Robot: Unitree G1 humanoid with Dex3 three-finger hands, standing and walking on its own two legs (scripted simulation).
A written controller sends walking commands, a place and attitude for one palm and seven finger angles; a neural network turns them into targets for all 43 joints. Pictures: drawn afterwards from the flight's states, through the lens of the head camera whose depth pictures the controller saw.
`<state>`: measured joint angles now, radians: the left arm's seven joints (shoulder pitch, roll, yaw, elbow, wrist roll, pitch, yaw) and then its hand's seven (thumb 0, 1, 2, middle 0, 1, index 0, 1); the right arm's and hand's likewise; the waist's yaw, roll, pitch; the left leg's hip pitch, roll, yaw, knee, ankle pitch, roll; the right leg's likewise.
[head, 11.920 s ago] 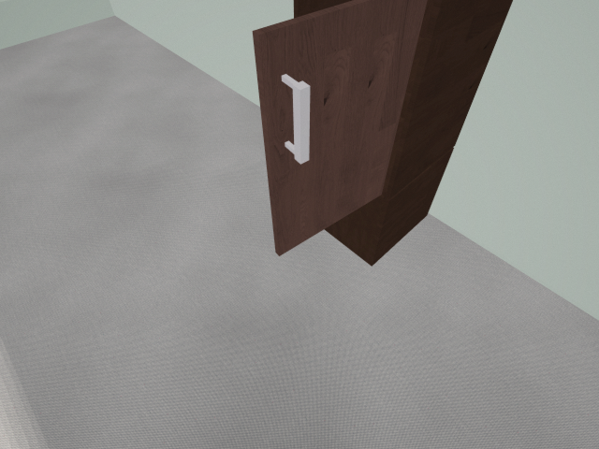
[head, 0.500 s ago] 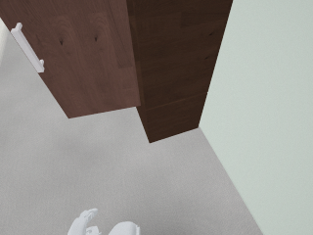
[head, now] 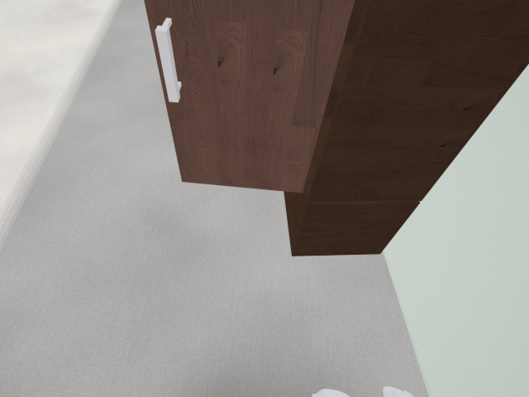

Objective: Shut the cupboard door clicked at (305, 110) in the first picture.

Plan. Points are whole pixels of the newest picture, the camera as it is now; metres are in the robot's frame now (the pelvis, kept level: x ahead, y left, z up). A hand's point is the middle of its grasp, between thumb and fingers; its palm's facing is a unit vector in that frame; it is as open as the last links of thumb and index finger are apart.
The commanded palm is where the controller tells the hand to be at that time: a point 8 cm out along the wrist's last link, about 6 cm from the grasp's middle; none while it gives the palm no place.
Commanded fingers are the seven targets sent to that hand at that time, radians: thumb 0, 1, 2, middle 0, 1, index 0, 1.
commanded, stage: take the last steps up to it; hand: left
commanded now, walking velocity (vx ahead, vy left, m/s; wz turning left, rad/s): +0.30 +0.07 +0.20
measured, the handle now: (171, 62) +0.71 +0.28 +0.09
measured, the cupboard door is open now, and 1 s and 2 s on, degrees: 83 83 83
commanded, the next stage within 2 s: come to a stop and stand still in 0.82 s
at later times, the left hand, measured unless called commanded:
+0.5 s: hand out of the picture +0.03 +0.15 -0.16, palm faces +0.16 -0.96 -0.21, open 7.3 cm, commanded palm none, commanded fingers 0.00 0.90 0.90 -0.20 -0.30 -0.20 -0.30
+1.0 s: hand (151, 314) +0.26 +0.24 -0.17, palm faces +0.17 -0.95 -0.26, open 7.2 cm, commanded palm none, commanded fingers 0.00 0.90 0.90 -0.20 -0.30 -0.20 -0.30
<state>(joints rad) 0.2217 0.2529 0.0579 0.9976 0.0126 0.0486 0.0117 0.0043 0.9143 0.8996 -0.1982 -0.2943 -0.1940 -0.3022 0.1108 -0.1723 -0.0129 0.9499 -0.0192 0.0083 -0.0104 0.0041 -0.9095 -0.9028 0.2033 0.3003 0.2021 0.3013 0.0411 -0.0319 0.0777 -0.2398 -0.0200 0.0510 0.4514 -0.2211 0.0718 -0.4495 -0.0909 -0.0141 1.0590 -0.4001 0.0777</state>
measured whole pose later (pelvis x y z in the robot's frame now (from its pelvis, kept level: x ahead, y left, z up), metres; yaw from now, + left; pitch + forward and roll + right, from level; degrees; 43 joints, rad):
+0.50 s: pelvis +0.08 -0.02 +0.00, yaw +7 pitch +0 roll +2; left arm 0.35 0.14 0.03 1.09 0.02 -0.07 0.00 0.00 0.92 0.90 -0.20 -0.29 -0.20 -0.30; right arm 0.27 -0.22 -0.07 1.07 -0.03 0.03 0.04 0.01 -0.92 -0.90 0.20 0.30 0.20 0.30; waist -0.01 0.01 0.05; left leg -0.55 0.07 0.04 0.86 -0.20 -0.03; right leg 0.02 -0.07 -0.15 0.28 -0.30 0.01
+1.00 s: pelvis +0.24 +0.04 -0.02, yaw +6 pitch -1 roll +3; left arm 0.24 0.18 0.04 1.01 0.03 -0.04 0.01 0.01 0.95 0.90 -0.20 -0.29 -0.20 -0.30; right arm 0.23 -0.19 -0.04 1.06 -0.02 0.00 0.00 0.00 -0.93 -0.90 0.20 0.30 0.20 0.30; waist 0.02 0.01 0.05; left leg -0.24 0.01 0.13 0.65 -0.41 0.00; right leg -0.36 -0.07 -0.12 0.66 -0.29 -0.05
